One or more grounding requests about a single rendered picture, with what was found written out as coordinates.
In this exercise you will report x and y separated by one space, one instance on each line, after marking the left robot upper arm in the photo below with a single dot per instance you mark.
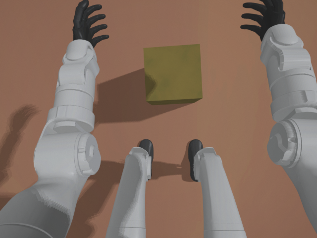
63 162

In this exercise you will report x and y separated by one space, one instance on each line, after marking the right robot thigh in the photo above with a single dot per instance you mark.
221 215

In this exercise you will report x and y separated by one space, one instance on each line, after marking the carton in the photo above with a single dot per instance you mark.
173 74

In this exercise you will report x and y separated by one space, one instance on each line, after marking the robot left foot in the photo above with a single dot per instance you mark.
148 146

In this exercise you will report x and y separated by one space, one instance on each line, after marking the robot left hand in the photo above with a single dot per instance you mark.
82 24

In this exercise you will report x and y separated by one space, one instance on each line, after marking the right robot upper arm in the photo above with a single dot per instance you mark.
293 145

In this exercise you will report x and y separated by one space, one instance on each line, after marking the left robot forearm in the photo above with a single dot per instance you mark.
75 91

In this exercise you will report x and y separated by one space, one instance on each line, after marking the robot right hand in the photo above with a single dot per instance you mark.
272 12

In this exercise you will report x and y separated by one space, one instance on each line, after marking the right robot forearm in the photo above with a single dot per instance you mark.
290 74

